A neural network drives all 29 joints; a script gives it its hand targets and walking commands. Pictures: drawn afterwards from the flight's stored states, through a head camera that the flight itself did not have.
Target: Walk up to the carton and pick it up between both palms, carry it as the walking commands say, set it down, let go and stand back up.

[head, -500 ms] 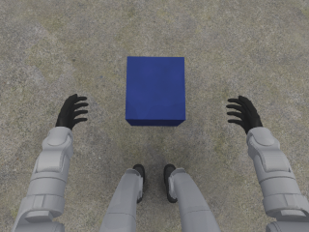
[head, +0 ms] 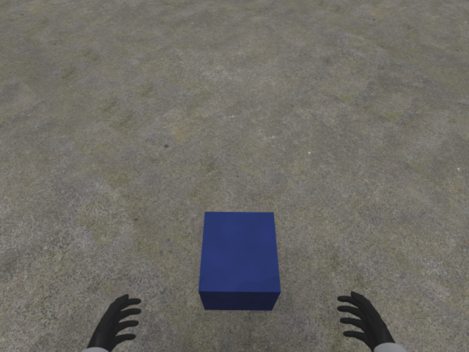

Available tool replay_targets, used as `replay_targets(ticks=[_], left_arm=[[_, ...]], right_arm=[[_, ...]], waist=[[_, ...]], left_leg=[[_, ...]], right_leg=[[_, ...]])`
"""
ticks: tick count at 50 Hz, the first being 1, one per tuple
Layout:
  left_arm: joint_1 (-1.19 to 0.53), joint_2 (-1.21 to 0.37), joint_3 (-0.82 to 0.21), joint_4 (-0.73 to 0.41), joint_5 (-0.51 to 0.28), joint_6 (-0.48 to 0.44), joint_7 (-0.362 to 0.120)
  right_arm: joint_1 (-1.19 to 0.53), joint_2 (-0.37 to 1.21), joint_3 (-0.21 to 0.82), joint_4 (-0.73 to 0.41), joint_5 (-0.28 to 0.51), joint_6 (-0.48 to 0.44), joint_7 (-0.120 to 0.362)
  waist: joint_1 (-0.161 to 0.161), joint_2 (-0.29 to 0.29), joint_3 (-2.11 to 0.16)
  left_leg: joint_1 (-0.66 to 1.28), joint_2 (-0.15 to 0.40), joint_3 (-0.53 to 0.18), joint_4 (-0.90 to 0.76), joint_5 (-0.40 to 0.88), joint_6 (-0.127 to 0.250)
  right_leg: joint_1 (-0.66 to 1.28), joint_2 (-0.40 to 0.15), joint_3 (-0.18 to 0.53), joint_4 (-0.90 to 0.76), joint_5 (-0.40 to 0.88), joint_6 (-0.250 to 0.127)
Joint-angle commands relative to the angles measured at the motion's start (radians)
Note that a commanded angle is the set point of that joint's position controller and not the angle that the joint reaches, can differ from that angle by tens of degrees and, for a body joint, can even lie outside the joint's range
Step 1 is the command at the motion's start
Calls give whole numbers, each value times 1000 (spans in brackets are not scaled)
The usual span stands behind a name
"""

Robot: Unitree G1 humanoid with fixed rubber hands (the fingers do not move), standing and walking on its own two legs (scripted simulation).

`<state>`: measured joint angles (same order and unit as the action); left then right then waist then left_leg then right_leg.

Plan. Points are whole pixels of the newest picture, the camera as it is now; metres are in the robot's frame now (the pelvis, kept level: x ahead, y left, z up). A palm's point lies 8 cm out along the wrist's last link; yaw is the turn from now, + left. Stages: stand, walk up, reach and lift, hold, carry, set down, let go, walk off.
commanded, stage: let go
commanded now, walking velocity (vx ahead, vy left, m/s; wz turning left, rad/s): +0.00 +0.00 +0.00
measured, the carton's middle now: (238, 261) +0.50 -0.02 -0.64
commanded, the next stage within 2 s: stand in 0.34 s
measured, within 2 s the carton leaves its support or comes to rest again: neither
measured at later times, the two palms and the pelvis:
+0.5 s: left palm out of the picture +0.15 +0.24 -0.08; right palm (394, 341) +0.15 -0.26 -0.08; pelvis +0.02 -0.01 +0.00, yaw +0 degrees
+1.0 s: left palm out of the picture +0.08 +0.27 -0.09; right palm out of the picture +0.07 -0.30 -0.09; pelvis -0.01 -0.01 +0.01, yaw -1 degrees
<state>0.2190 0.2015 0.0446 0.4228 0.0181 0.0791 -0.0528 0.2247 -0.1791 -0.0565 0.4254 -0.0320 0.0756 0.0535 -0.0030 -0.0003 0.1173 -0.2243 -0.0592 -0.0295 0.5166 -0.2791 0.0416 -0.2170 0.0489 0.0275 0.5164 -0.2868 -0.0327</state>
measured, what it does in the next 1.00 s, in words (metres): stands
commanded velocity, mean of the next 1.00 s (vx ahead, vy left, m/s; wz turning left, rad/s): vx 0.00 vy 0.00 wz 0.00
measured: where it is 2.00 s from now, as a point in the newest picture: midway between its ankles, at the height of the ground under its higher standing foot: outside the picture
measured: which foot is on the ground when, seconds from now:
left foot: down 0.00-1.00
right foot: down 0.00-1.00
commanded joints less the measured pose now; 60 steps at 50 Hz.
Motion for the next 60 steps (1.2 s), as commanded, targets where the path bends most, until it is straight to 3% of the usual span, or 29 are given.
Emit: replay_targets(ticks=[1,5,9,18,19,20,22,30,42,50,60], left_arm=[[-39,120,31,-187,-18,-17,-7],[-32,118,31,-178,-11,17,-13],[-38,116,35,-169,-6,36,-15],[-37,126,54,-157,15,23,-2],[-8,260,75,29,3,-21,40],[-12,269,74,43,13,-36,55],[-16,260,64,64,18,-64,62],[-21,261,52,183,18,-115,63],[-8,314,53,264,21,-143,58],[-1,324,50,321,17,-149,54],[15,319,40,389,10,-147,55]], right_arm=[[-58,-130,-25,-179,8,-18,4],[-60,-125,-16,-159,2,20,11],[-73,-121,-22,-161,-7,42,11],[-71,-128,-41,-169,-13,66,-16],[-23,-250,-68,41,30,15,-47],[-35,-260,-68,49,20,-9,-55],[-39,-271,-69,75,11,-45,-54],[-56,-257,-57,204,-6,-109,-57],[-53,-326,-49,292,-3,-136,-60],[-39,-338,-38,353,-2,-144,-59],[-24,-344,-26,429,2,-148,-61]], waist=[[-1,22,-170],[7,28,-93],[13,3,-73],[14,-5,-118],[-3,-40,-353],[-3,-40,-324],[-6,-22,-305],[-3,0,-197],[13,-2,-130],[11,-2,-106],[7,0,-86]], left_leg=[[176,41,-9,-90,257,-67],[158,43,-2,-112,182,-66],[167,40,-2,-109,185,-57],[197,34,-13,-71,326,-57],[143,97,-38,-37,373,-53],[112,89,-58,-64,285,-49],[120,104,-58,-48,337,-32],[44,125,-94,-102,304,-19],[9,143,-127,-169,90,-11],[5,149,-142,-188,11,2],[-2,154,-155,-198,-12,10]], right_leg=[[76,-17,-1,-85,228,22],[93,-20,1,-96,162,22],[107,-22,2,-97,163,28],[146,-26,20,-77,324,39],[128,-95,55,-62,399,34],[125,-99,76,-85,328,39],[113,-112,87,-71,385,23],[35,-121,118,-121,314,13],[-10,-125,171,-181,118,-10],[-41,-123,197,-200,21,-18],[-52,-123,206,-204,-1,-23]])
